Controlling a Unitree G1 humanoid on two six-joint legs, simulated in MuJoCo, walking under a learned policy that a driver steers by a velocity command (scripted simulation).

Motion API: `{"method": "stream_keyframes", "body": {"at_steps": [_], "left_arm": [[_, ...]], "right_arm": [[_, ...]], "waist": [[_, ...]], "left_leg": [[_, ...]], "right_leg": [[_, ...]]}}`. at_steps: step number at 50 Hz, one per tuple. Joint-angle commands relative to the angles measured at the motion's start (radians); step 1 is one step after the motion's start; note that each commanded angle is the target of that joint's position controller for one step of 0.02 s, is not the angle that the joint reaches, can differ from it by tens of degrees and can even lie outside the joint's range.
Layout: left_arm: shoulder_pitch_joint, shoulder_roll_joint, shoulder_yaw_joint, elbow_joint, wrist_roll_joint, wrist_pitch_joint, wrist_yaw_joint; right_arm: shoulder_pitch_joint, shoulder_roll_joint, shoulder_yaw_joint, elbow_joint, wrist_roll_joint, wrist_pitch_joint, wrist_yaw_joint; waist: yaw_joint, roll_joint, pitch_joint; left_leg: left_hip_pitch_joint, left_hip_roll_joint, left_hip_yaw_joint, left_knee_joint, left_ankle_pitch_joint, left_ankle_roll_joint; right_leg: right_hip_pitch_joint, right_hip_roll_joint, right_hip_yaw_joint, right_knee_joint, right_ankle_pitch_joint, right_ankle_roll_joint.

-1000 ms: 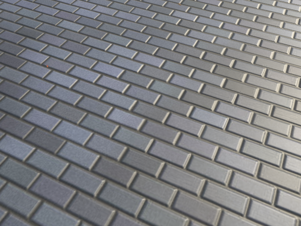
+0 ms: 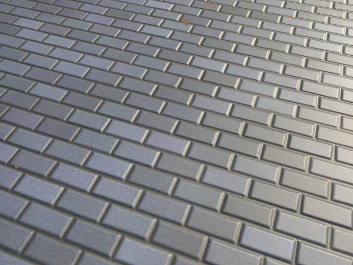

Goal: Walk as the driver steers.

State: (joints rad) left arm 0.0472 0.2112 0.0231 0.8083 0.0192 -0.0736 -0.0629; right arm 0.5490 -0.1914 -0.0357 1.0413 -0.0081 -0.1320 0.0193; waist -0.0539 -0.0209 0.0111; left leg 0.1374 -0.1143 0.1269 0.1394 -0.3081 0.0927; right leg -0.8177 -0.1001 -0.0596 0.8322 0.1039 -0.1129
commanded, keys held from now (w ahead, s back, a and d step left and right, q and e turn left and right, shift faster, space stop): w+e+shift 0.64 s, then w+shift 0.34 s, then w+q+shift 0.02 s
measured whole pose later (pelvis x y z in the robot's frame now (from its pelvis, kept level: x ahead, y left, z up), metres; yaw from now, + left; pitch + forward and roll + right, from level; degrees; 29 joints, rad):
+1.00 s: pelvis +0.88 -0.23 -0.02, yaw -41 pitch +3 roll +1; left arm -0.10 0.27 -0.02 0.60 0.05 -0.06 -0.08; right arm 0.59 -0.27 -0.02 0.97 -0.02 -0.10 0.01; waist -0.11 -0.01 0.02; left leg 0.24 0.05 0.18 0.19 -0.41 -0.06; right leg -0.63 0.03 -0.07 0.62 -0.11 -0.17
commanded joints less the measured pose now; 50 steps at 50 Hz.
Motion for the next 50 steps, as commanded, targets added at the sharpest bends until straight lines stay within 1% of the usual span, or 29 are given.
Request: {"method": "stream_keyframes", "body": {"at_steps": [1, 4, 6, 7, 8, 9, 10, 11, 12, 14, 15, 17, 19, 24, 26, 27, 28, 29, 30, 31, 32, 33, 35, 36, 38, 41, 46, 48, 50], "left_arm": [[-0.111, 0.022, -0.012, -0.068, -0.015, -0.01, -0.006], [-0.045, 0.076, 0.001, -0.044, -0.005, -0.01, 0.003], [0.234, 0.149, 0.032, 0.032, -0.004, -0.005, 0.009], [0.451, 0.19, 0.057, 0.094, -0.005, 0.0, 0.018], [0.539, 0.228, 0.096, 0.105, -0.025, 0.026, 0.033], [0.407, 0.326, 0.105, 0.087, 0.023, 0.029, 0.031], [0.402, 0.296, 0.111, 0.079, 0.008, 0.033, 0.035], [0.367, 0.209, 0.095, 0.089, 0.003, 0.029, 0.047], [0.334, 0.162, 0.083, 0.097, 0.002, 0.025, 0.049], [0.292, 0.145, 0.07, 0.083, -0.006, 0.001, 0.059], [0.286, 0.145, 0.065, 0.078, -0.014, -0.012, 0.06], [0.296, 0.193, 0.073, 0.061, -0.021, -0.032, 0.055], [0.336, 0.195, 0.076, 0.059, -0.02, -0.038, 0.051], [0.433, 0.239, 0.097, 0.057, -0.029, -0.028, 0.046], [0.402, 0.266, 0.103, 0.041, -0.026, -0.026, 0.057], [0.38, 0.301, 0.11, 0.032, -0.019, -0.028, 0.056], [0.316, 0.328, 0.116, 0.016, -0.014, -0.032, 0.051], [0.278, 0.239, 0.092, -0.017, -0.01, -0.043, 0.047], [0.38, 0.073, 0.05, -0.074, -0.065, -0.042, 0.051], [0.397, 0.147, 0.04, -0.074, -0.054, -0.023, 0.065], [0.291, 0.193, 0.05, -0.058, -0.024, -0.006, 0.062], [0.238, 0.188, 0.05, -0.065, -0.005, 0.001, 0.047], [0.158, 0.131, 0.038, -0.101, 0.031, 0.015, 0.015], [0.174, 0.093, 0.026, -0.117, 0.027, 0.025, 0.007], [0.142, 0.084, 0.013, -0.15, 0.028, 0.038, -0.004], [0.018, 0.111, 0.002, -0.212, 0.027, 0.034, -0.014], [-0.137, 0.11, -0.022, -0.252, 0.02, 0.017, -0.036], [-0.096, 0.14, -0.013, -0.236, 0.033, 0.013, -0.015], [0.224, 0.194, 0.017, -0.14, 0.04, 0.009, 0.012]], "right_arm": [[-0.005, -0.116, -0.005, -0.049, 0.004, -0.028, -0.019], [0.01, -0.184, -0.012, -0.051, -0.016, -0.006, -0.06], [-0.052, -0.24, -0.031, -0.071, -0.04, 0.025, -0.085], [-0.127, -0.266, -0.043, -0.095, -0.043, 0.038, -0.085], [-0.233, -0.263, -0.052, -0.124, -0.034, 0.025, -0.071], [-0.122, -0.085, -0.01, -0.225, -0.004, 0.002, -0.037], [-0.214, -0.126, -0.001, -0.266, 0.004, -0.019, -0.036], [-0.276, -0.153, 0.001, -0.286, -0.008, -0.035, -0.027], [-0.311, -0.144, 0.002, -0.305, -0.022, -0.036, -0.021], [-0.308, -0.123, 0.013, -0.309, -0.069, 0.008, -0.015], [-0.311, -0.114, 0.017, -0.319, -0.078, 0.03, -0.01], [-0.419, -0.111, 0.028, -0.384, -0.075, 0.048, -0.002], [-0.561, -0.11, 0.038, -0.441, -0.054, 0.045, 0.005], [-0.671, -0.13, 0.043, -0.499, -0.024, 0.04, 0.003], [-0.595, -0.178, 0.025, -0.488, -0.022, 0.036, -0.009], [-0.477, -0.23, 0.003, -0.46, -0.016, 0.031, -0.022], [-0.278, -0.272, -0.018, -0.414, -0.013, 0.028, -0.039], [-0.051, -0.344, -0.047, -0.377, -0.036, 0.028, -0.063], [-0.062, -0.396, -0.057, -0.385, -0.077, 0.026, -0.059], [-0.161, -0.368, -0.073, -0.39, -0.068, 0.039, -0.043], [-0.243, -0.242, -0.048, -0.407, -0.058, 0.044, -0.039], [-0.257, -0.187, -0.034, -0.381, -0.053, 0.045, -0.034], [-0.169, -0.143, -0.018, -0.3, -0.051, 0.033, -0.027], [-0.16, -0.127, -0.014, -0.271, -0.041, 0.025, -0.02], [-0.172, -0.134, -0.015, -0.252, -0.021, 0.0, -0.005], [-0.183, -0.166, -0.019, -0.234, -0.018, -0.013, 0.001], [-0.087, -0.247, -0.026, -0.179, -0.006, -0.007, 0.001], [-0.046, -0.3, -0.032, -0.154, -0.008, 0.007, -0.013], [-0.058, -0.334, -0.033, -0.144, -0.006, 0.037, -0.03]], "waist": [[0.029, 0.046, 0.161], [0.077, 0.124, 0.04], [0.222, 0.171, -0.107], [0.329, 0.173, -0.176], [0.394, 0.038, -0.206], [0.13, -0.237, -0.239], [0.193, -0.084, -0.305], [0.151, 0.049, -0.123], [0.091, 0.124, -0.037], [0.016, 0.146, 0.05], [-0.003, 0.133, 0.066], [0.011, 0.086, 0.109], [0.059, 0.052, 0.136], [0.152, -0.038, 0.052], [0.107, -0.044, -0.015], [0.043, -0.045, -0.103], [-0.081, -0.046, -0.198], [-0.169, 0.018, -0.33], [-0.053, 0.376, -0.482], [-0.017, 0.358, -0.442], [-0.033, 0.182, -0.265], [-0.025, 0.076, -0.144], [-0.006, 0.082, -0.03], [0.029, 0.108, -0.039], [0.061, 0.123, 0.0], [0.08, 0.097, 0.081], [0.046, 0.058, 0.136], [0.081, 0.123, 0.06], [0.246, 0.159, -0.129]], "left_leg": [[-0.185, 0.255, 0.022, -0.142, 0.789, -0.03], [0.041, 0.293, 0.08, 0.091, 1.381, -0.078], [0.042, 0.322, 0.082, 0.502, 1.545, -0.087], [-0.063, 0.324, 0.073, 0.809, 1.457, -0.075], [-0.329, 0.164, 0.071, 1.252, 0.82, -0.071], [-0.887, 0.042, -0.071, 1.582, -0.197, -0.122], [-1.018, 0.07, -0.229, 1.593, -0.128, -0.097], [-1.028, 0.14, -0.247, 1.433, -0.034, -0.063], [-0.958, 0.179, -0.237, 1.303, -0.004, -0.058], [-0.845, 0.217, -0.222, 1.205, -0.021, -0.092], [-0.813, 0.233, -0.206, 1.145, -0.033, -0.111], [-0.765, 0.243, -0.15, 0.964, 0.048, -0.143], [-0.697, 0.225, -0.117, 0.743, 0.235, -0.155], [-0.614, 0.136, -0.113, 0.443, 0.41, -0.113], [-0.454, 0.094, -0.13, 0.352, 0.349, -0.098], [-0.314, 0.08, -0.139, 0.359, 0.276, -0.087], [-0.097, 0.115, -0.15, 0.369, 0.219, -0.077], [0.155, 0.28, -0.295, 0.412, -0.061, -0.053], [0.394, 0.611, -0.835, 0.253, -0.247, 0.035], [0.304, 0.613, -1.013, 0.151, -0.468, 0.082], [0.146, 0.537, -0.824, 0.137, -0.484, 0.061], [-0.003, 0.485, -0.662, 0.128, -0.286, 0.049], [-0.166, 0.394, -0.428, 0.119, 0.031, 0.014], [-0.186, 0.382, -0.408, 0.092, 0.016, 0.017], [-0.232, 0.399, -0.365, 0.037, 0.085, 0.042], [-0.298, 0.359, -0.182, -0.047, 0.228, 0.034], [-0.272, 0.339, 0.003, -0.148, 0.599, 0.024], [-0.113, 0.36, 0.035, 0.03, 1.106, 0.015], [-0.143, 0.362, 0.034, 0.47, 1.272, 0.001]], "right_leg": [[0.199, 0.078, -0.087, -0.166, 0.113, -0.042], [0.305, 0.2, -0.165, -0.21, 0.0, -0.073], [0.565, 0.254, -0.15, -0.212, -0.121, -0.108], [0.77, 0.22, -0.081, -0.286, -0.158, -0.149], [0.983, 0.142, 0.081, -0.301, -0.277, -0.178], [1.283, -0.124, 0.599, -0.291, -0.178, -0.383], [1.298, -0.176, 0.843, -0.493, -0.454, -0.441], [1.103, -0.153, 0.776, -0.597, -0.537, -0.358], [0.919, -0.109, 0.69, -0.634, -0.496, -0.296], [0.665, -0.018, 0.565, -0.647, -0.364, -0.254], [0.578, 0.017, 0.516, -0.656, -0.356, -0.244], [0.431, 0.066, 0.462, -0.701, -0.257, -0.24], [0.382, 0.111, 0.417, -0.704, -0.109, -0.2], [0.654, 0.092, 0.439, -0.601, 0.221, -0.119], [0.721, 0.088, 0.452, -0.471, 0.393, -0.074], [0.742, 0.087, 0.453, -0.313, 0.489, -0.052], [0.662, 0.115, 0.438, -0.091, 0.447, -0.036], [0.505, 0.157, 0.384, 0.217, 0.184, -0.031], [0.204, 0.274, 0.263, 0.532, -0.607, 0.0], [0.062, 0.178, 0.202, 0.632, -0.534, -0.016], [0.032, 0.116, 0.174, 0.605, -0.436, -0.013], [0.052, 0.087, 0.156, 0.548, -0.387, -0.007], [0.096, 0.045, 0.167, 0.482, -0.382, -0.006], [0.092, 0.044, 0.166, 0.477, -0.387, -0.004], [0.039, 0.031, 0.188, 0.442, -0.365, 0.005], [0.025, 0.04, 0.171, 0.23, -0.222, 0.017], [0.289, 0.096, -0.025, -0.138, -0.088, -0.03], [0.374, 0.166, -0.076, -0.178, -0.199, -0.059], [0.742, 0.202, -0.044, -0.255, -0.268, -0.097]]}}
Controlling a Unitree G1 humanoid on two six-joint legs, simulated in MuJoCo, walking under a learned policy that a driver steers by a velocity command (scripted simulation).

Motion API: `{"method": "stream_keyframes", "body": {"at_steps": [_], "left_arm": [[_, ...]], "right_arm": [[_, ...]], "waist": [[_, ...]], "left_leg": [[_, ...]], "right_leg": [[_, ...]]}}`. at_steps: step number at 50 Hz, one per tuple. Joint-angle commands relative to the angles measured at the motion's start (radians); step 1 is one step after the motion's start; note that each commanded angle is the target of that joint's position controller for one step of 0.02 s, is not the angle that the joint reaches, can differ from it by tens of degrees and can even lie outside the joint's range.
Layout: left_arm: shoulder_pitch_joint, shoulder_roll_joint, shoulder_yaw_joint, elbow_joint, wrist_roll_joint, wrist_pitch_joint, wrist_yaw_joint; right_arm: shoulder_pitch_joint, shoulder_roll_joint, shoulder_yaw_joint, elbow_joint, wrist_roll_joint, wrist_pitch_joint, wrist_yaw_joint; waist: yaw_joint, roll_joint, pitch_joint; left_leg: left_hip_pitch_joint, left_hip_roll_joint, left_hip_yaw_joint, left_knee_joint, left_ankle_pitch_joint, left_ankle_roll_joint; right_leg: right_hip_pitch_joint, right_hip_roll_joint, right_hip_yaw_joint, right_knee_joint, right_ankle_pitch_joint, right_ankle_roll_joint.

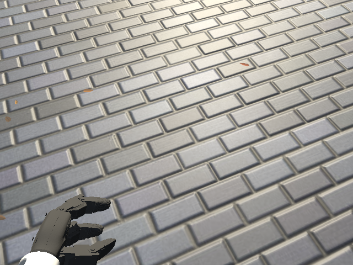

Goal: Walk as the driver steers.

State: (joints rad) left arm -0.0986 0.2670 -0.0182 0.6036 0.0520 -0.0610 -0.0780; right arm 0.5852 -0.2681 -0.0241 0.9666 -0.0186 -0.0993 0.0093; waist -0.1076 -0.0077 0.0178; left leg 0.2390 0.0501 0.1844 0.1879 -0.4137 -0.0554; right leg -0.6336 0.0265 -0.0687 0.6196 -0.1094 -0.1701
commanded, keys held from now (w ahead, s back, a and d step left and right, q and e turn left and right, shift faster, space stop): w+q+shift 0.10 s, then q+shift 0.70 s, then shift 0.20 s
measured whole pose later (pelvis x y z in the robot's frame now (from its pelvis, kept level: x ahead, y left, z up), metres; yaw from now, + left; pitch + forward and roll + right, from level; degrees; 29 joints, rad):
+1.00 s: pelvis +0.53 -0.03 +0.02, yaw +44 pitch +1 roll +0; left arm 0.14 0.28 0.06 0.68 0.02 -0.01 0.02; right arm 0.16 -0.35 -0.08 0.57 0.01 0.05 -0.02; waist 0.01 0.03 0.04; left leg -0.53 -0.17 -0.20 1.13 -0.46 -0.05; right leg -0.34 0.04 0.09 0.48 -0.16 0.00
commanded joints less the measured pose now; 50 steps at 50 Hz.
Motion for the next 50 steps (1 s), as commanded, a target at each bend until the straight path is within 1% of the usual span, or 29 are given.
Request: {"method": "stream_keyframes", "body": {"at_steps": [1, 2, 3, 4, 5, 7, 11, 12, 13, 15, 17, 19, 20, 21, 22, 23, 24, 26, 29, 32, 34, 38, 42, 43, 44, 45, 46, 47, 50], "left_arm": [[0.535, 0.202, 0.086, 0.116, 0.024, -0.005, 0.047], [0.527, 0.301, 0.109, 0.118, 0.042, -0.007, 0.067], [0.559, 0.298, 0.118, 0.102, 0.012, -0.008, 0.069], [0.499, 0.238, 0.109, 0.134, 0.001, -0.014, 0.071], [0.453, 0.184, 0.098, 0.148, -0.003, -0.025, 0.068], [0.388, 0.105, 0.076, 0.158, -0.009, -0.046, 0.069], [0.37, 0.064, 0.064, 0.184, -0.048, -0.078, 0.07], [0.259, 0.051, 0.069, 0.147, -0.052, -0.076, 0.086], [0.213, 0.076, 0.072, 0.127, -0.054, -0.073, 0.1], [0.229, 0.09, 0.071, 0.127, -0.051, -0.056, 0.133], [0.326, 0.165, 0.084, 0.142, -0.058, -0.046, 0.163], [0.269, 0.211, 0.098, 0.109, -0.074, -0.032, 0.171], [0.214, 0.204, 0.099, 0.087, -0.079, -0.027, 0.162], [0.157, 0.159, 0.087, 0.079, -0.09, -0.028, 0.138], [0.207, 0.008, 0.049, 0.051, -0.041, -0.034, 0.094], [0.483, 0.009, 0.036, 0.042, -0.049, -0.041, 0.078], [0.446, 0.15, 0.055, 0.029, -0.05, -0.043, 0.069], [0.298, 0.183, 0.075, -0.002, -0.044, -0.017, 0.087], [0.262, 0.15, 0.079, -0.016, -0.033, 0.024, 0.104], [0.211, 0.071, 0.063, -0.022, -0.035, 0.024, 0.116], [0.189, 0.072, 0.066, -0.017, -0.052, 0.032, 0.118], [0.106, 0.081, 0.079, -0.022, -0.056, 0.028, 0.113], [0.161, 0.119, 0.104, 0.01, -0.056, -0.001, 0.093], [0.195, 0.125, 0.111, 0.026, -0.052, -0.005, 0.089], [0.184, 0.159, 0.118, 0.017, -0.038, 0.001, 0.09], [0.168, 0.217, 0.127, -0.007, -0.009, 0.019, 0.094], [0.2, 0.209, 0.133, -0.001, 0.006, 0.019, 0.095], [0.167, 0.156, 0.12, -0.021, -0.011, 0.021, 0.1], [0.155, 0.124, 0.095, -0.024, -0.047, 0.043, 0.109]], "right_arm": [[-0.098, -0.226, -0.036, -0.086, 0.009, 0.007, -0.021], [-0.008, -0.035, 0.0, -0.137, 0.018, 0.006, 0.006], [-0.055, -0.125, -0.02, -0.169, 0.042, 0.001, -0.006], [-0.177, -0.153, -0.031, -0.19, 0.04, 0.001, -0.01], [-0.196, -0.113, -0.019, -0.187, 0.034, 0.0, -0.003], [-0.125, -0.064, -0.014, -0.136, 0.015, 0.034, 0.006], [-0.198, -0.028, -0.027, -0.159, -0.004, 0.082, 0.021], [-0.25, -0.033, -0.037, -0.19, 0.091, 0.058, 0.004], [-0.284, -0.033, -0.029, -0.214, 0.094, 0.04, 0.007], [-0.358, -0.027, -0.026, -0.228, 0.052, 0.011, 0.029], [-0.35, -0.024, -0.033, -0.244, 0.031, 0.006, 0.056], [-0.189, -0.106, -0.069, -0.238, 0.04, 0.032, 0.07], [-0.043, -0.184, -0.102, -0.212, 0.039, 0.05, 0.061], [0.057, -0.214, -0.115, -0.185, 0.038, 0.063, 0.04], [-0.013, -0.22, -0.099, -0.192, 0.006, 0.059, 0.02], [-0.154, -0.267, -0.084, -0.296, -0.061, 0.025, 0.021], [-0.264, -0.28, -0.106, -0.388, -0.034, 0.034, 0.027], [-0.379, -0.202, -0.086, -0.425, 0.039, 0.05, 0.02], [-0.418, -0.187, -0.087, -0.439, 0.03, 0.07, -0.001], [-0.373, -0.21, -0.101, -0.428, 0.035, 0.099, -0.039], [-0.387, -0.217, -0.107, -0.443, 0.046, 0.127, -0.058], [-0.403, -0.199, -0.109, -0.47, 0.043, 0.154, -0.063], [-0.427, -0.174, -0.104, -0.488, 0.038, 0.156, -0.053], [-0.433, -0.154, -0.095, -0.49, 0.043, 0.155, -0.05], [-0.369, -0.103, -0.077, -0.48, 0.036, 0.155, -0.045], [-0.34, -0.103, -0.072, -0.491, 0.036, 0.15, -0.042], [-0.34, -0.193, -0.095, -0.5, 0.021, 0.129, -0.031], [-0.345, -0.248, -0.11, -0.463, 0.027, 0.127, -0.029], [-0.352, -0.166, -0.082, -0.425, 0.025, 0.148, -0.036]], "waist": [[0.367, 0.119, -0.232], [0.226, -0.184, -0.354], [0.263, -0.13, -0.472], [0.232, -0.034, -0.259], [0.19, -0.012, -0.11], [0.095, 0.003, -0.021], [0.043, -0.058, 0.042], [0.047, -0.114, 0.019], [0.036, -0.118, 0.039], [0.072, -0.048, 0.053], [0.087, -0.053, -0.042], [-0.007, -0.146, -0.141], [-0.091, -0.129, -0.192], [-0.158, 0.022, -0.165], [-0.039, 0.366, -0.071], [0.12, 0.334, -0.335], [0.077, 0.154, -0.416], [0.134, -0.115, -0.182], [0.162, -0.055, -0.084], [0.132, -0.011, -0.175], [0.12, 0.044, -0.221], [0.077, 0.147, -0.152], [0.089, 0.207, -0.158], [0.103, 0.186, -0.164], [0.069, 0.049, -0.196], [0.039, -0.191, -0.156], [0.047, -0.269, -0.165], [0.058, -0.165, -0.134], [0.079, -0.053, -0.064]], "left_leg": [[-0.461, 0.157, -0.052, 0.733, 1.094, 0.146], [-0.836, -0.004, -0.097, 1.132, -0.029, 0.128], [-0.937, -0.05, -0.269, 1.305, -0.047, 0.157], [-1.005, 0.006, -0.278, 1.264, 0.095, 0.165], [-0.987, 0.038, -0.258, 1.191, 0.15, 0.16], [-0.855, 0.068, -0.252, 1.113, 0.156, 0.126], [-0.846, 0.046, -0.184, 0.974, 0.2, 0.097], [-0.895, 0.062, -0.237, 0.969, 0.265, 0.093], [-0.884, 0.055, -0.204, 0.854, 0.322, 0.085], [-0.764, -0.023, -0.077, 0.561, 0.548, 0.07], [-0.626, -0.121, 0.008, 0.447, 0.668, 0.07], [-0.432, -0.155, -0.02, 0.465, 0.568, 0.113], [-0.277, -0.152, -0.063, 0.463, 0.551, 0.155], [-0.168, -0.098, -0.141, 0.337, 0.688, 0.209], [-0.11, -0.01, -0.35, 0.381, 1.202, 0.272], [0.034, 0.245, -0.846, 0.341, 1.239, 0.505], [-0.015, 0.264, -0.947, 0.202, 0.865, 0.531], [-0.311, 0.174, -0.878, 0.098, 0.337, 0.442], [-0.569, 0.045, -0.693, 0.101, 0.502, 0.367], [-0.538, -0.009, -0.615, 0.182, 0.746, 0.321], [-0.495, -0.021, -0.63, 0.195, 0.597, 0.275], [-0.511, -0.05, -0.701, 0.178, 0.268, 0.223], [-0.467, -0.048, -0.759, 0.267, 0.308, 0.196], [-0.497, -0.076, -0.737, 0.323, 0.261, 0.175], [-0.589, -0.141, -0.656, 0.478, -0.052, 0.139], [-0.754, -0.278, -0.457, 0.68, -0.264, 0.08], [-0.833, -0.215, -0.418, 0.92, -0.234, 0.03], [-0.831, -0.173, -0.414, 1.017, -0.152, 0.008], [-0.83, -0.168, -0.352, 1.125, -0.023, -0.025]], "right_leg": [[0.842, -0.032, 0.089, -0.039, -0.132, -0.049], [1.122, -0.372, 0.546, -0.089, -0.375, -0.075], [1.113, -0.46, 0.858, -0.256, -0.411, -0.081], [0.95, -0.389, 0.665, -0.286, -0.328, -0.047], [0.769, -0.359, 0.535, -0.326, -0.208, -0.037], [0.555, -0.302, 0.312, -0.364, 0.211, 0.0], [0.469, -0.244, 0.03, -0.383, 0.722, 0.046], [0.494, -0.23, 0.008, -0.396, 0.702, 0.07], [0.461, -0.215, -0.045, -0.405, 0.684, 0.078], [0.402, -0.114, -0.163, -0.351, 0.592, 0.119], [0.467, -0.126, -0.165, -0.215, 0.788, 0.149], [0.473, -0.173, -0.137, -0.029, 0.938, 0.174], [0.421, -0.176, -0.119, 0.162, 0.88, 0.181], [0.321, -0.093, -0.121, 0.509, 0.395, 0.209], [0.049, 0.092, -0.077, 0.9, -0.58, 0.233], [-0.085, 0.125, 0.191, 1.125, -0.587, 0.256], [-0.052, 0.087, 0.269, 1.067, -0.483, 0.217], [-0.085, 0.019, 0.247, 0.872, -0.361, 0.201], [0.048, -0.005, 0.232, 0.595, -0.338, 0.23], [0.098, 0.036, 0.205, 0.372, -0.236, 0.269], [0.103, 0.047, 0.224, 0.289, -0.149, 0.276], [0.133, 0.065, 0.236, 0.122, -0.104, 0.257], [0.28, 0.043, 0.234, -0.131, -0.058, 0.216], [0.377, 0.007, 0.224, -0.242, 0.052, 0.193], [0.509, -0.155, 0.355, -0.272, 0.098, 0.119], [0.549, -0.334, 0.558, -0.285, 0.299, -0.026], [0.49, -0.44, 0.742, -0.326, 0.228, -0.14], [0.453, -0.386, 0.643, -0.302, 0.139, -0.12], [0.392, -0.232, 0.43, -0.289, 0.08, -0.029]]}}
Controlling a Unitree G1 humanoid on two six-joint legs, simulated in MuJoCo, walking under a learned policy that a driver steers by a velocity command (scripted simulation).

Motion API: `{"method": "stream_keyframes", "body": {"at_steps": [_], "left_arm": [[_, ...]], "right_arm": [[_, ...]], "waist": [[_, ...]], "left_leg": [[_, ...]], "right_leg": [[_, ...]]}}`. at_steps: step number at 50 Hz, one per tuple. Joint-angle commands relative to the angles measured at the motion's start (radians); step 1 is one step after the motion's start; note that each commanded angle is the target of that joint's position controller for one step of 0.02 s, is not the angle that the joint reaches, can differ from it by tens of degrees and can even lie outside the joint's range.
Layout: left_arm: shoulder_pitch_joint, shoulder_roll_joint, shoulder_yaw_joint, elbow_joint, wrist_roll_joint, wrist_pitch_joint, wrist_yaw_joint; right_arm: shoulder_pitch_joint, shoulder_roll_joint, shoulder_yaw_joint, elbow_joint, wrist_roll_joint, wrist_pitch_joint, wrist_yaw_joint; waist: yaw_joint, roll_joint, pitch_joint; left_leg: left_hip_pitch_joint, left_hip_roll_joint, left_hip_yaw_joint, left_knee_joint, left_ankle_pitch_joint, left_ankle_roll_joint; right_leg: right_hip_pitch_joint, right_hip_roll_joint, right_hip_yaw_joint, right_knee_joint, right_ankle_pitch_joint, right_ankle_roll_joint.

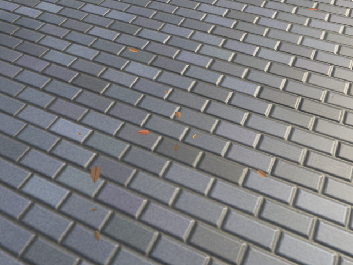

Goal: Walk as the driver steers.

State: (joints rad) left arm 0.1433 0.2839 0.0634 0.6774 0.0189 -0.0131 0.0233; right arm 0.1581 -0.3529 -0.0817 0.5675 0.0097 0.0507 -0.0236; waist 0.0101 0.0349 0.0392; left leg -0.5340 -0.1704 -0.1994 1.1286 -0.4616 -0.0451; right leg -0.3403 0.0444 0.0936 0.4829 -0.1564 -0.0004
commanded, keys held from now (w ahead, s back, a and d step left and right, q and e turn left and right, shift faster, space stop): shift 0.62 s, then e+shift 0.38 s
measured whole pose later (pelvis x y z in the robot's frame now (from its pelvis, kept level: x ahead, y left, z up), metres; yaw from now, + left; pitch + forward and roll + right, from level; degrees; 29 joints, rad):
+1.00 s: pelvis +0.02 -0.03 -0.02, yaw -10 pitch +2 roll +1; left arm 0.19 0.31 0.08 0.65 0.00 0.02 -0.02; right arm 0.16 -0.30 -0.08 0.67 -0.01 0.01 -0.04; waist 0.00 0.04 0.05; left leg -0.38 0.03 -0.01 1.04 -0.58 -0.05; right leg -0.42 0.04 -0.02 0.70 -0.31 -0.06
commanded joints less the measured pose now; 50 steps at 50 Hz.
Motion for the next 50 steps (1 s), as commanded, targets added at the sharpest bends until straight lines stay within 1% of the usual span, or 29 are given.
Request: {"method": "stream_keyframes", "body": {"at_steps": [1, 4, 7, 9, 11, 12, 13, 14, 15, 16, 17, 19, 21, 27, 31, 32, 34, 36, 38, 39, 40, 41, 43, 45, 46, 47, 48, 49, 50], "left_arm": [[-0.07, 0.11, 0.012, -0.09, -0.009, 0.001, 0.009], [-0.02, 0.107, 0.011, -0.071, -0.006, 0.013, 0.008], [0.003, 0.135, 0.021, -0.055, -0.013, 0.022, 0.005], [0.032, 0.145, 0.023, -0.043, -0.017, 0.027, 0.005], [0.035, 0.135, 0.017, -0.031, -0.032, 0.03, 0.007], [0.07, 0.126, 0.013, -0.016, -0.039, 0.026, 0.007], [0.095, 0.11, 0.008, -0.007, -0.033, 0.015, 0.005], [0.107, 0.054, -0.007, -0.023, -0.007, -0.005, -0.004], [0.035, 0.044, -0.011, -0.04, 0.004, -0.016, -0.006], [0.008, 0.056, -0.008, -0.036, 0.008, -0.018, -0.008], [-0.005, 0.047, -0.008, -0.026, 0.01, -0.016, -0.009], [0.018, 0.066, 0.0, -0.012, 0.006, -0.008, -0.006], [0.035, 0.057, -0.001, 0.002, -0.002, -0.01, -0.006], [0.054, 0.05, 0.001, 0.044, -0.005, -0.012, -0.001], [0.056, 0.049, 0.002, 0.066, -0.009, -0.009, 0.005], [0.052, 0.054, 0.003, 0.068, -0.014, -0.007, 0.005], [0.001, 0.098, 0.016, 0.038, -0.032, -0.003, 0.006], [-0.008, 0.101, 0.021, 0.01, -0.039, 0.005, 0.0], [-0.005, 0.078, 0.021, -0.015, -0.036, 0.016, -0.013], [-0.022, 0.074, 0.023, -0.03, -0.036, 0.022, -0.021], [-0.026, 0.063, 0.021, -0.039, -0.038, 0.028, -0.027], [-0.018, 0.054, 0.018, -0.042, -0.04, 0.034, -0.032], [0.011, 0.058, 0.017, -0.045, -0.047, 0.041, -0.046], [0.055, 0.079, 0.03, -0.049, -0.054, 0.044, -0.061], [0.111, 0.096, 0.044, -0.037, -0.052, 0.044, -0.059], [0.173, 0.145, 0.069, -0.034, -0.044, 0.042, -0.045], [0.19, 0.318, 0.105, -0.07, -0.034, 0.032, -0.027], [0.224, 0.29, 0.085, -0.093, 0.01, 0.008, -0.042], [0.166, 0.25, 0.073, -0.105, 0.009, -0.011, -0.048]], "right_arm": [[0.061, -0.058, -0.014, -0.031, 0.0, -0.004, -0.001], [0.025, -0.022, 0.005, -0.038, 0.004, -0.014, -0.003], [0.01, -0.002, 0.017, -0.03, 0.003, -0.019, 0.003], [0.021, -0.019, 0.011, -0.011, 0.008, -0.021, 0.006], [0.075, -0.003, 0.012, 0.027, 0.005, -0.025, 0.011], [0.086, -0.001, 0.013, 0.038, -0.003, -0.026, 0.013], [0.088, -0.031, 0.012, 0.029, -0.017, -0.028, 0.011], [0.076, -0.108, -0.004, 0.028, -0.038, -0.027, 0.007], [0.057, -0.038, 0.012, 0.038, -0.047, -0.034, 0.017], [0.005, 0.027, 0.033, 0.026, -0.049, -0.045, 0.022], [0.01, 0.039, 0.037, 0.035, -0.05, -0.054, 0.022], [0.037, 0.015, 0.033, 0.05, -0.039, -0.068, 0.022], [0.063, 0.019, 0.037, 0.063, -0.034, -0.074, 0.019], [0.087, 0.032, 0.04, 0.078, -0.026, -0.077, 0.013], [0.104, 0.042, 0.04, 0.094, -0.023, -0.079, 0.013], [0.104, 0.036, 0.036, 0.095, -0.024, -0.078, 0.01], [0.122, -0.035, 0.005, 0.088, -0.019, -0.065, -0.008], [0.151, -0.065, -0.015, 0.087, -0.016, -0.046, -0.027], [0.106, -0.051, -0.016, 0.063, -0.02, -0.037, -0.042], [0.091, -0.042, -0.015, 0.052, -0.022, -0.041, -0.045], [0.07, -0.045, -0.019, 0.048, -0.018, -0.044, -0.045], [0.042, -0.061, -0.027, 0.044, -0.01, -0.047, -0.043], [-0.001, -0.085, -0.038, 0.039, 0.0, -0.043, -0.038], [-0.008, -0.088, -0.041, 0.041, 0.009, -0.036, -0.033], [-0.006, -0.074, -0.038, 0.045, 0.016, -0.038, -0.031], [0.043, -0.049, -0.031, 0.056, 0.011, -0.048, -0.025], [0.031, 0.036, -0.004, -0.004, -0.049, -0.054, -0.017], [-0.027, 0.008, -0.003, -0.027, -0.039, -0.067, -0.016], [-0.049, -0.03, -0.011, -0.022, -0.013, -0.07, -0.016]], "waist": [[-0.032, -0.106, -0.081], [0.0, -0.185, -0.113], [0.023, -0.252, -0.126], [0.034, -0.261, -0.127], [0.002, -0.237, -0.124], [-0.004, -0.219, -0.118], [0.003, -0.161, -0.136], [0.042, 0.057, -0.156], [0.014, 0.151, -0.133], [0.019, 0.113, -0.091], [0.011, 0.101, -0.079], [0.006, 0.089, -0.026], [0.011, 0.062, -0.005], [0.008, -0.007, -0.018], [0.005, -0.029, -0.041], [0.001, -0.027, -0.043], [-0.027, 0.0, -0.033], [-0.04, 0.066, -0.031], [-0.037, 0.157, -0.042], [-0.042, 0.128, -0.029], [-0.034, 0.083, -0.023], [-0.026, 0.061, -0.027], [-0.018, 0.076, -0.059], [-0.003, 0.088, -0.091], [0.024, 0.064, -0.117], [0.047, -0.044, -0.138], [0.006, -0.363, -0.14], [0.062, -0.298, -0.282], [0.044, -0.176, -0.222]], "left_leg": [[-0.042, 0.058, 0.06, 0.152, 0.039, -0.038], [-0.007, 0.099, 0.11, -0.066, 0.026, -0.049], [0.125, 0.144, 0.16, -0.308, -0.019, -0.037], [0.181, 0.145, 0.175, -0.438, 0.023, -0.022], [0.292, 0.132, 0.198, -0.664, 0.174, 0.015], [0.36, 0.131, 0.188, -0.758, 0.244, 0.045], [0.455, 0.199, 0.114, -0.756, 0.312, 0.081], [0.483, 0.331, -0.021, -0.713, 0.443, 0.146], [0.325, 0.384, -0.072, -0.765, 0.343, 0.209], [0.271, 0.345, -0.046, -0.781, 0.222, 0.187], [0.251, 0.296, -0.009, -0.774, 0.146, 0.146], [0.197, 0.266, 0.011, -0.782, 0.105, 0.114], [0.184, 0.25, 0.025, -0.773, 0.109, 0.102], [0.206, 0.231, 0.043, -0.746, 0.182, 0.104], [0.227, 0.216, 0.062, -0.726, 0.251, 0.101], [0.258, 0.208, 0.083, -0.716, 0.262, 0.096], [0.329, 0.231, 0.08, -0.699, 0.33, 0.116], [0.369, 0.336, 0.02, -0.712, 0.442, 0.181], [0.396, 0.501, -0.083, -0.737, 0.596, 0.282], [0.41, 0.551, -0.103, -0.742, 0.679, 0.315], [0.427, 0.556, -0.078, -0.736, 0.708, 0.313], [0.428, 0.535, -0.027, -0.725, 0.724, 0.288], [0.409, 0.484, 0.085, -0.69, 0.771, 0.238], [0.392, 0.446, 0.175, -0.611, 0.743, 0.194], [0.355, 0.41, 0.236, -0.503, 0.719, 0.156], [0.235, 0.34, 0.307, -0.29, 0.577, 0.082], [-0.12, 0.167, 0.312, 0.052, -0.155, -0.026], [-0.194, 0.104, 0.09, 0.215, -0.262, -0.018], [-0.224, 0.135, 0.057, 0.245, -0.192, -0.001]], "right_leg": [[0.093, -0.221, 0.224, -0.16, 0.138, -0.193], [0.185, -0.196, 0.176, -0.153, 0.118, -0.198], [0.184, -0.214, 0.18, -0.158, 0.077, -0.212], [0.191, -0.237, 0.207, -0.145, 0.086, -0.22], [0.156, -0.23, 0.195, -0.11, 0.107, -0.195], [0.113, -0.212, 0.178, -0.095, 0.109, -0.161], [0.036, -0.194, 0.146, -0.055, 0.064, -0.103], [-0.051, -0.091, 0.012, 0.044, -0.033, -0.033], [0.004, -0.06, -0.044, 0.024, -0.153, 0.015], [0.064, -0.073, -0.034, 0.011, -0.091, 0.032], [0.091, -0.067, -0.033, 0.004, -0.032, 0.036], [0.111, -0.072, -0.018, 0.005, 0.011, 0.029], [0.123, -0.073, -0.015, -0.001, 0.017, 0.019], [0.144, -0.079, -0.011, 0.0, 0.057, 0.023], [0.163, -0.084, -0.008, 0.011, 0.1, 0.021], [0.132, -0.081, -0.002, 0.019, 0.117, 0.016], [0.001, -0.053, -0.011, 0.092, 0.136, 0.005], [-0.108, -0.038, -0.032, 0.185, 0.049, 0.009], [-0.218, -0.058, -0.062, 0.393, -0.306, 0.016], [-0.279, -0.091, -0.055, 0.49, -0.403, 0.019], [-0.307, -0.117, -0.05, 0.504, -0.41, 0.021], [-0.29, -0.133, -0.059, 0.472, -0.366, 0.024], [-0.186, -0.117, -0.114, 0.381, -0.276, 0.023], [-0.065, -0.064, -0.182, 0.239, -0.164, 0.005], [0.045, -0.02, -0.2, 0.131, -0.071, -0.019], [0.203, -0.016, -0.089, 0.004, 0.118, -0.074], [0.384, -0.313, 0.424, -0.053, 0.589, -0.239], [0.406, -0.424, 0.634, -0.129, 0.535, -0.397], [0.378, -0.397, 0.548, -0.129, 0.44, -0.373]]}}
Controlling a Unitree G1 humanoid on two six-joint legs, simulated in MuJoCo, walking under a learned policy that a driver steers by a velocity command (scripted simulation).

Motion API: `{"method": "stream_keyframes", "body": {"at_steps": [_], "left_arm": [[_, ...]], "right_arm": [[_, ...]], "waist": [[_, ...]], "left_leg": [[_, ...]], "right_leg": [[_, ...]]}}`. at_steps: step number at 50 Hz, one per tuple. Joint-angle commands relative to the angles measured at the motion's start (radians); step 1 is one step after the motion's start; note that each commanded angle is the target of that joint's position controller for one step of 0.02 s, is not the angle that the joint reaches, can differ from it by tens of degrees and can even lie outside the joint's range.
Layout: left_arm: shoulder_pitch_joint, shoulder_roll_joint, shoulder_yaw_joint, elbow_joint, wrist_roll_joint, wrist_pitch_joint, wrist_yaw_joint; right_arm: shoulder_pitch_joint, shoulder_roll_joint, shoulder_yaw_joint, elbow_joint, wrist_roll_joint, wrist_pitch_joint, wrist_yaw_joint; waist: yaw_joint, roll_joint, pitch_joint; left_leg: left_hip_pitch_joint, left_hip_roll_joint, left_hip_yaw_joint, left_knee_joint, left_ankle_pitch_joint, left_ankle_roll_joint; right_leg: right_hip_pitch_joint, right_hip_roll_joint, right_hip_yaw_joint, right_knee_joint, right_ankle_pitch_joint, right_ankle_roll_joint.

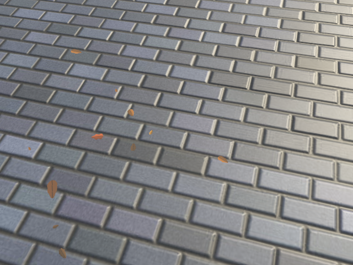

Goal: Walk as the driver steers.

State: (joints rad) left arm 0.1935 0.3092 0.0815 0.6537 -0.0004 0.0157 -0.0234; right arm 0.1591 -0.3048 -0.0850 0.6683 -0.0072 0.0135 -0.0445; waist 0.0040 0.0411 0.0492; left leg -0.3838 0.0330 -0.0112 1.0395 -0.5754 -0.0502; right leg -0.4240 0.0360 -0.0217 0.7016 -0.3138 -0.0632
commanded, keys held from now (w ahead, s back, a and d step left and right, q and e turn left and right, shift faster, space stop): e+shift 0.16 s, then shift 0.08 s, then w+shift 0.60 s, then w+q+shift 0.16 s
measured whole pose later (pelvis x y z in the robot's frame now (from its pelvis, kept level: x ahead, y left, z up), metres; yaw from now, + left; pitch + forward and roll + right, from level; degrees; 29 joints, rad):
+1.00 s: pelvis +0.38 -0.09 -0.01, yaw -14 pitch +4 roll -1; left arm -0.02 0.27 0.00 0.59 0.06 -0.06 -0.03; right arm 0.56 -0.25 -0.03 0.94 -0.01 -0.08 0.01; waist -0.10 -0.01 0.04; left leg 0.10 0.02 -0.07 0.55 -0.48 0.05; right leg -0.57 0.00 -0.06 0.62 -0.12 -0.07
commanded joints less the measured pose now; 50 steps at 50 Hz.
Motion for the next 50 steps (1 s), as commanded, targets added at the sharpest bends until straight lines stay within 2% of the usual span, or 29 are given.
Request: {"method": "stream_keyframes", "body": {"at_steps": [1, 2, 3, 5, 8, 12, 13, 15, 19, 23, 24, 26, 27, 28, 29, 30, 31, 33, 35, 38, 40, 42, 43, 44, 46, 47, 48, 49, 50], "left_arm": [[0.062, 0.194, 0.048, -0.085, 0.001, -0.044, 0.007], [0.017, 0.174, 0.042, -0.096, -0.022, -0.035, 0.018], [-0.018, 0.166, 0.037, -0.105, -0.031, -0.024, 0.029], [-0.021, 0.165, 0.037, -0.117, -0.021, -0.01, 0.046], [0.004, 0.175, 0.042, -0.121, -0.024, 0.001, 0.064], [-0.002, 0.155, 0.03, -0.127, -0.013, 0.014, 0.078], [0.015, 0.144, 0.025, -0.121, -0.014, 0.014, 0.078], [0.036, 0.151, 0.019, -0.114, -0.015, 0.002, 0.068], [0.083, 0.152, 0.01, -0.085, -0.01, -0.037, 0.049], [0.066, 0.148, 0.001, -0.088, -0.022, -0.058, 0.028], [0.087, 0.193, 0.019, -0.063, 0.044, -0.041, 0.001], [0.055, 0.14, 0.008, -0.072, 0.033, -0.037, -0.007], [0.019, 0.1, -0.003, -0.086, 0.027, -0.045, -0.001], [-0.019, 0.005, -0.029, -0.11, 0.023, -0.062, 0.003], [-0.049, 0.024, -0.031, -0.153, 0.018, -0.074, 0.009], [-0.082, 0.066, -0.023, -0.145, 0.038, -0.074, 0.01], [-0.085, 0.079, -0.02, -0.128, 0.046, -0.077, -0.002], [-0.042, 0.089, -0.015, -0.095, 0.058, -0.073, -0.029], [-0.063, 0.076, -0.021, -0.091, 0.06, -0.063, -0.044], [-0.168, 0.06, -0.034, -0.116, 0.05, -0.057, -0.048], [-0.237, 0.037, -0.047, -0.13, 0.042, -0.059, -0.055], [-0.29, 0.022, -0.057, -0.144, 0.035, -0.059, -0.06], [-0.314, 0.019, -0.061, -0.158, 0.033, -0.063, -0.059], [-0.321, 0.027, -0.06, -0.16, 0.035, -0.063, -0.055], [-0.253, 0.047, -0.053, -0.138, 0.04, -0.067, -0.034], [-0.131, 0.083, -0.037, -0.106, 0.041, -0.069, -0.016], [0.09, 0.113, -0.019, -0.039, 0.039, -0.073, 0.004], [0.282, 0.177, 0.005, 0.012, 0.056, -0.076, 0.026], [0.333, 0.273, 0.031, 0.019, 0.096, -0.085, 0.032]], "right_arm": [[-0.063, -0.093, -0.012, -0.113, 0.004, -0.034, 0.001], [-0.066, -0.096, -0.015, -0.097, -0.007, -0.032, -0.009], [-0.063, -0.106, -0.022, -0.095, -0.011, -0.029, -0.012], [-0.055, -0.082, -0.018, -0.083, -0.007, -0.028, 0.0], [-0.071, -0.061, -0.012, -0.073, 0.0, -0.028, 0.003], [-0.081, -0.067, -0.012, -0.054, 0.004, -0.023, 0.003], [-0.075, -0.067, -0.01, -0.049, 0.006, -0.025, 0.007], [-0.096, -0.073, -0.008, -0.059, 0.016, -0.043, 0.022], [-0.143, -0.079, -0.006, -0.071, 0.017, -0.107, 0.043], [-0.136, -0.066, 0.001, -0.076, 0.033, -0.145, 0.057], [-0.079, -0.061, 0.008, -0.046, -0.048, -0.088, 0.075], [0.028, -0.061, 0.005, -0.024, -0.04, -0.067, 0.064], [0.163, -0.095, -0.003, 0.005, -0.039, -0.076, 0.054], [0.332, -0.181, -0.017, 0.026, -0.054, -0.089, 0.042], [0.344, -0.282, -0.046, 0.048, -0.056, -0.089, 0.049], [0.308, -0.225, -0.039, 0.044, -0.042, -0.088, 0.054], [0.272, -0.173, -0.021, 0.039, -0.03, -0.093, 0.06], [0.238, -0.13, -0.001, 0.044, -0.022, -0.101, 0.06], [0.259, -0.112, 0.007, 0.068, -0.017, -0.112, 0.06], [0.317, -0.091, 0.013, 0.105, -0.006, -0.118, 0.066], [0.333, -0.084, 0.016, 0.124, -0.004, -0.12, 0.068], [0.368, -0.097, 0.017, 0.15, -0.004, -0.123, 0.063], [0.379, -0.107, 0.017, 0.163, -0.006, -0.124, 0.06], [0.378, -0.11, 0.018, 0.177, -0.006, -0.122, 0.056], [0.36, -0.149, 0.014, 0.193, -0.004, -0.118, 0.049], [0.362, -0.177, 0.01, 0.204, -0.006, -0.116, 0.044], [0.326, -0.202, 0.005, 0.204, -0.005, -0.111, 0.041], [0.297, -0.17, 0.012, 0.183, -0.007, -0.115, 0.042], [0.401, 0.014, 0.051, 0.134, 0.023, -0.118, 0.052]], "waist": [[0.026, -0.108, -0.169], [0.01, -0.065, -0.15], [-0.013, -0.079, -0.143], [-0.022, -0.108, -0.156], [-0.011, -0.115, -0.161], [0.007, -0.157, -0.161], [0.015, -0.158, -0.181], [0.04, -0.221, -0.141], [0.079, -0.211, -0.071], [0.071, -0.195, -0.015], [0.048, -0.202, -0.038], [-0.031, -0.122, -0.023], [-0.103, -0.055, -0.044], [-0.178, 0.154, -0.112], [-0.151, 0.194, -0.056], [-0.13, 0.056, 0.003], [-0.105, 0.031, 0.002], [-0.056, 0.069, -0.019], [-0.054, 0.096, 0.016], [-0.073, 0.065, 0.069], [-0.085, 0.069, 0.084], [-0.1, 0.068, 0.086], [-0.097, 0.087, 0.103], [-0.085, 0.072, 0.106], [-0.03, 0.084, 0.043], [0.034, 0.096, -0.044], [0.15, 0.082, -0.157], [0.238, 0.029, -0.275], [0.151, -0.283, -0.459]], "left_leg": [[-0.384, -0.046, -0.129, 0.287, 0.02, 0.015], [-0.374, -0.025, -0.133, 0.225, 0.097, 0.013], [-0.319, -0.02, -0.135, 0.163, 0.15, 0.009], [-0.271, -0.056, -0.124, 0.119, 0.221, -0.007], [-0.284, -0.089, -0.136, 0.002, 0.263, -0.027], [-0.256, -0.07, -0.123, -0.076, 0.315, -0.05], [-0.239, -0.061, -0.115, -0.109, 0.341, -0.047], [-0.244, -0.046, -0.092, -0.189, 0.359, -0.036], [-0.206, -0.023, -0.072, -0.345, 0.354, 0.001], [-0.085, -0.031, -0.032, -0.468, 0.317, 0.043], [0.009, -0.072, 0.038, -0.488, 0.254, 0.054], [0.244, -0.076, 0.043, -0.57, 0.305, 0.074], [0.438, 0.001, -0.044, -0.593, 0.241, 0.098], [0.576, 0.229, -0.341, -0.736, -0.059, 0.142], [0.586, 0.376, -0.762, -0.866, -0.315, 0.239], [0.542, 0.373, -0.737, -0.853, -0.308, 0.255], [0.513, 0.309, -0.609, -0.826, -0.224, 0.228], [0.431, 0.211, -0.434, -0.863, -0.107, 0.191], [0.368, 0.165, -0.351, -0.918, 0.002, 0.207], [0.359, 0.136, -0.242, -0.971, 0.203, 0.224], [0.334, 0.111, -0.165, -0.992, 0.348, 0.216], [0.348, 0.135, -0.133, -1.024, 0.502, 0.218], [0.349, 0.166, -0.145, -1.022, 0.603, 0.225], [0.381, 0.171, -0.132, -1.009, 0.712, 0.224], [0.408, 0.171, -0.099, -0.876, 1.14, 0.208], [0.404, 0.179, -0.093, -0.718, 1.367, 0.198], [0.316, 0.157, -0.075, -0.477, 1.373, 0.182], [0.089, 0.102, -0.066, -0.176, 1.09, 0.175], [-0.223, -0.04, -0.037, 0.224, 0.261, 0.161]], "right_leg": [[0.409, -0.323, 0.569, -0.339, 0.512, -0.248], [0.374, -0.277, 0.51, -0.338, 0.454, -0.197], [0.318, -0.233, 0.466, -0.347, 0.425, -0.168], [0.292, -0.189, 0.442, -0.354, 0.434, -0.152], [0.315, -0.168, 0.464, -0.353, 0.386, -0.141], [0.291, -0.163, 0.463, -0.338, 0.309, -0.126], [0.283, -0.149, 0.471, -0.368, 0.092, -0.127], [0.26, -0.162, 0.542, -0.44, -0.241, -0.144], [0.276, -0.2, 0.577, -0.469, -0.272, -0.165], [0.204, -0.19, 0.563, -0.463, -0.248, -0.172], [0.154, -0.129, 0.516, -0.457, -0.294, -0.15], [-0.006, -0.08, 0.477, -0.371, -0.292, -0.112], [-0.157, -0.05, 0.425, -0.235, -0.279, -0.082], [-0.261, 0.056, 0.251, 0.111, -0.24, -0.034], [-0.53, 0.11, 0.176, 0.294, -0.201, -0.023], [-0.586, 0.029, 0.215, 0.405, -0.103, -0.025], [-0.575, 0.004, 0.204, 0.421, -0.028, -0.018], [-0.474, -0.045, 0.139, 0.398, 0.046, 0.01], [-0.451, -0.064, 0.09, 0.391, 0.121, 0.031], [-0.471, -0.086, 0.023, 0.28, 0.203, 0.043], [-0.387, -0.083, -0.023, 0.131, 0.26, 0.041], [-0.307, -0.077, -0.065, 0.032, 0.286, 0.02], [-0.267, -0.085, -0.056, -0.011, 0.286, 0.008], [-0.236, -0.071, -0.06, -0.047, 0.268, -0.003], [-0.048, -0.001, -0.079, -0.101, 0.189, -0.029], [0.121, 0.038, -0.075, -0.091, 0.133, -0.043], [0.384, 0.043, -0.059, -0.12, 0.124, -0.054], [0.686, -0.103, 0.079, -0.11, -0.01, -0.061], [0.932, -0.447, 0.577, -0.238, -0.553, -0.112]]}}
Velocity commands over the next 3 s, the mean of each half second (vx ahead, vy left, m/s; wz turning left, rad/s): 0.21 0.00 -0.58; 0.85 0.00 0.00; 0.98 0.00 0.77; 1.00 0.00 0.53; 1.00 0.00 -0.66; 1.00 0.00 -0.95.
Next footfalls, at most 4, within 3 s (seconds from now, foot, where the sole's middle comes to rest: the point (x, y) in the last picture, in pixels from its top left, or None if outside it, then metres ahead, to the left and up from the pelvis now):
0.54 left None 0.19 0.11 -0.75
0.98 right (262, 242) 0.51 -0.23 -0.75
1.44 left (219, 142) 0.96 -0.11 -0.75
1.88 right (214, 71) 1.43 -0.12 -0.75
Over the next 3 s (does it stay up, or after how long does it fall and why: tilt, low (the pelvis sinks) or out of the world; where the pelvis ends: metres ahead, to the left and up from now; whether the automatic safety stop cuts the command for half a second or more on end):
stays up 2.18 0.05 0.02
